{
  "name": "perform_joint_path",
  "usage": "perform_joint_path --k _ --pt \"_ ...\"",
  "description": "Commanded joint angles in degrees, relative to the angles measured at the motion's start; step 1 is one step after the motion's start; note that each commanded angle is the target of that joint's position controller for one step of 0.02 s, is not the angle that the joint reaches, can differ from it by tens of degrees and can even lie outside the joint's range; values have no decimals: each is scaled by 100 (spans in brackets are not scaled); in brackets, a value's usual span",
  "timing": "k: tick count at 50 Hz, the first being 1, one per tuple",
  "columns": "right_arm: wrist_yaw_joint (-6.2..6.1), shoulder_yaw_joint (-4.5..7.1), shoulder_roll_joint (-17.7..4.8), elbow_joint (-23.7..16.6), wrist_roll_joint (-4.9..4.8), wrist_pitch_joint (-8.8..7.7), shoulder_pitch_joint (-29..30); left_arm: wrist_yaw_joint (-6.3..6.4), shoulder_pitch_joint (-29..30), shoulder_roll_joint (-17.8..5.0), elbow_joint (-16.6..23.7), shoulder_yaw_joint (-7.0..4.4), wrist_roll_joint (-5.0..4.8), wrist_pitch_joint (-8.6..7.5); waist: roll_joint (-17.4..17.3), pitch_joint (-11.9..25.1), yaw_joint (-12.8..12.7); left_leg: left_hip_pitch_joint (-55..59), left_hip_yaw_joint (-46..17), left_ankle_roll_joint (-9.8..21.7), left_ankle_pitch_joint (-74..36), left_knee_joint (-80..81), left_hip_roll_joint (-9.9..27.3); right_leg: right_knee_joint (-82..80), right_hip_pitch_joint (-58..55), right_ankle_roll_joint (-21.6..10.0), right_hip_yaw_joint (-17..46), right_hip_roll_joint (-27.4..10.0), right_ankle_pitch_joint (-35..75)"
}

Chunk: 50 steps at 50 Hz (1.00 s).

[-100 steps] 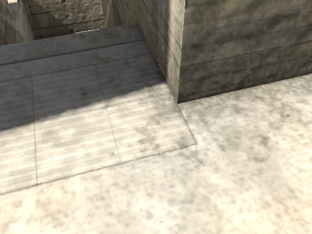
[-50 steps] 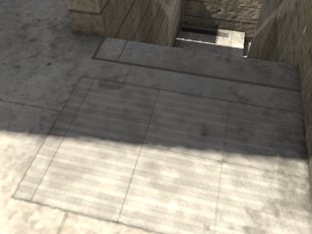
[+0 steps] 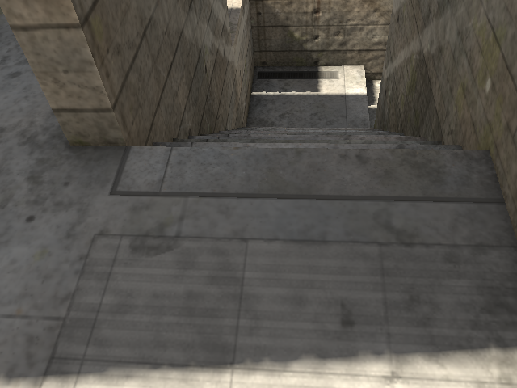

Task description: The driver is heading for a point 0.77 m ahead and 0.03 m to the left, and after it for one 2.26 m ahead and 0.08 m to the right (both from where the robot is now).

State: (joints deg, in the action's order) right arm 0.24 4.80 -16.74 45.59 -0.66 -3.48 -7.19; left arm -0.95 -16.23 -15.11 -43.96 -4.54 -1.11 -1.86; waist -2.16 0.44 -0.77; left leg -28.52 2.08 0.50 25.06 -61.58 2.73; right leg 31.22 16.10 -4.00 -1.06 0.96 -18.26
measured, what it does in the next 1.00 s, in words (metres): walks ahead: left foot, then right foot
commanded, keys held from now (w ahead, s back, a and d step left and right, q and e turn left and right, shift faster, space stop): w+e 0.12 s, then e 0.10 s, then no key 0.24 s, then q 0.54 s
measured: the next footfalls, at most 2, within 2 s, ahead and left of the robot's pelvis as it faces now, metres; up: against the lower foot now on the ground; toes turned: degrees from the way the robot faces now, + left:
left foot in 0.32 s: +0.32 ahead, +0.09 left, +0.00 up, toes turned -13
right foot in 0.64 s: +0.23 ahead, -0.13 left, +0.00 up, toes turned -8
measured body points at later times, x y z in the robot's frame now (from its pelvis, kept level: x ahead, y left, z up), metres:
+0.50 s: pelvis +0.18 +0.02 +0.00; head +0.22 +0.02 +0.45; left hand +0.35 +0.27 -0.12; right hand +0.29 -0.26 -0.10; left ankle +0.28 +0.10 -0.74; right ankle +0.08 -0.10 -0.67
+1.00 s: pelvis +0.23 +0.04 -0.02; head +0.26 +0.06 +0.43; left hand +0.38 +0.33 -0.12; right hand +0.39 -0.24 -0.10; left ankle +0.24 +0.13 -0.74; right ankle +0.18 -0.12 -0.72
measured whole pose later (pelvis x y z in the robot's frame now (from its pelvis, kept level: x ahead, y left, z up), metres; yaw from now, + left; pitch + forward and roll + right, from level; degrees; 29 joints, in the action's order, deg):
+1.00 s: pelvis +0.23 +0.04 -0.02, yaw +0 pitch +2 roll +0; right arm 1.7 4.8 -17.6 40.7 -0.4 1.9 -8.1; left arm 2.7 -9.4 -17.1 -39.0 -4.9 0.4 0.8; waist 2.2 -2.1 -0.4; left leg -21.3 2.4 2.8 17.3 -36.8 -1.9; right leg 46.9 19.9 4.3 -2.4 -6.7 -27.9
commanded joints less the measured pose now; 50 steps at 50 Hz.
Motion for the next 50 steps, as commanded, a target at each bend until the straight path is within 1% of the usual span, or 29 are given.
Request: perform_joint_path --k 1,4,8,11,14,15,16,17,18,19,20,21,22,24,26,28,30,32,33,34,36,37,39,42,46,47,48,49,50 --pt "49 158 -634 -530 130 -288 672 110 -72 -735 436 -133 -38 -157 735 106 -7 -1858 -489 -9 -911 255 226 -1774 -1643 -1079 2223 -1502 1313" --pt "68 71 -327 -538 93 -277 867 219 -314 -910 457 -187 4 -173 554 115 -49 -1436 -352 -180 -1717 1281 -27 -1853 -1491 -970 1720 -1212 1980" --pt "116 -24 -145 -689 54 -282 1353 294 -507 -1035 435 -239 -6 -122 885 -164 -205 -823 -294 -239 -2428 2671 -342 -1646 -1037 -750 1420 -954 2522" --pt "153 -8 -241 -802 48 -279 1439 313 -645 -1088 429 -280 -31 -2 1020 -52 -258 -279 -279 -192 -2538 3014 -516 -1192 -880 -577 1560 -952 3098" --pt "182 72 -486 -698 79 -313 1001 356 -426 -1007 531 -261 -32 46 1127 156 -77 271 -366 5 -2485 3349 -487 -687 -1118 -383 1824 -1020 3231" --pt "171 111 -564 -600 122 -348 646 357 -257 -948 589 -238 -28 38 1116 308 121 763 -271 137 -2744 3667 -522 -288 -1154 -269 1769 -870 3631" --pt "148 150 -699 -527 221 -389 273 340 -201 -788 652 -187 -4 9 983 627 289 1557 -300 324 -3509 3883 -323 331 -1026 -79 1628 -561 3777" --pt "108 191 -1043 -522 363 -407 -369 333 -129 -482 846 -68 122 -14 243 1462 512 3128 -1308 749 -5369 3502 765 1782 -205 182 1422 -145 2232" --pt "117 208 -1192 -392 359 -318 -593 306 -1357 -124 764 36 104 -18 -1466 2329 -17 4709 -3282 1946 -6657 3381 2260 3642 1337 516 1221 651 -2376" --pt "141 154 -882 -419 139 -239 -511 283 -1596 -786 532 -85 16 20 -972 2302 35 4248 -3686 1988 -4963 3744 2190 4313 1595 617 1503 352 -2169" --pt "127 45 -535 -526 77 -177 -144 288 -928 -1056 572 -164 -35 99 -562 1460 155 3558 -2855 1708 -4046 3880 1822 4472 1882 684 1289 143 -1815" --pt "126 -68 -301 -527 111 -114 168 328 -558 -1011 611 -148 9 181 -207 1069 100 2870 -2338 1480 -3431 4048 1483 4198 1800 722 1101 -58 -1507" --pt "129 -151 -121 -524 135 -70 403 353 -354 -934 659 -143 76 265 -164 722 19 2178 -2011 1378 -3087 4226 1260 3811 1566 766 1038 -223 -1302" --pt "132 -149 -217 -386 221 -23 636 341 -455 -514 638 -22 118 363 -492 428 -212 1081 -1379 1198 -2885 4545 769 2607 608 783 645 -338 -1040" --pt "113 -102 -393 -302 198 5 584 358 -312 -272 666 80 176 306 -652 483 -141 1047 -1215 1276 -3399 4471 651 1561 181 783 415 -268 -1031" --pt "85 -43 -613 -271 116 64 441 370 -241 -400 637 59 147 277 -612 703 -90 1276 -1437 1322 -3039 4387 742 871 -108 756 361 -180 -369" --pt "45 -15 -748 -342 21 165 542 369 -201 -498 595 20 144 294 -529 609 -167 1056 -1601 1193 -1946 4382 714 118 -520 635 234 -51 428" --pt "8 -68 -600 -355 -34 229 472 377 -2 -610 712 -14 232 288 -377 386 -183 530 -1725 812 -764 4321 497 -387 -941 371 383 -203 692" --pt "12 -106 -487 -385 4 224 412 410 -11 -829 824 -56 283 280 -41 350 -165 163 -1628 563 -350 3988 307 -560 -1149 139 811 -733 670" --pt "5 -96 -380 -472 -13 222 340 406 37 -1149 742 -172 275 289 949 152 44 14 -846 293 -9 3517 -285 -766 -680 -144 1076 -1033 65" --pt "6 -33 -463 -453 -21 218 241 409 348 -935 871 -150 291 225 1629 3 30 -68 -230 84 -232 2113 -587 -1271 -486 -514 1700 -1684 572" --pt "8 19 -518 -428 -27 249 162 436 476 -919 957 -155 289 173 1630 45 3 -229 -206 29 197 1422 -494 -1187 -601 -698 1811 -1958 1557" --pt "30 86 -514 -485 -42 343 88 475 473 -889 961 -158 196 74 1168 138 -11 -713 -422 -89 699 455 -233 -942 -1008 -887 1720 -2234 3199" --pt "92 -12 -212 -572 -86 454 74 449 730 -992 948 -227 115 142 1027 269 -11 -283 -96 -244 185 1021 -135 -735 -985 -639 866 -1860 3627" --pt "234 51 -365 -734 -97 541 -73 415 758 -1085 869 -282 -4 244 1197 423 48 708 379 -111 -825 2471 -383 -321 -799 -397 367 -1738 2947" --pt "221 95 -403 -660 -70 554 -327 403 722 -1030 825 -269 -38 230 1084 480 159 1235 456 12 -1333 3045 -548 18 -570 -211 183 -1635 2556" --pt "152 190 -631 -652 -36 545 -529 366 361 -862 688 -235 13 198 527 557 187 1997 -30 222 -2314 3573 -436 801 -33 185 -210 -1361 1727" --pt "32 387 -1525 -791 30 519 -710 335 368 -424 931 -85 321 176 -1374 626 59 3081 -2457 990 -4873 3761 1233 2811 1732 857 -681 -610 -1265" --pt "108 324 -1559 -898 239 401 -888 370 936 -476 1162 -64 251 122 -1337 1053 445 2904 -3596 2151 -5386 3988 2052 3835 2337 909 336 -88 -2432"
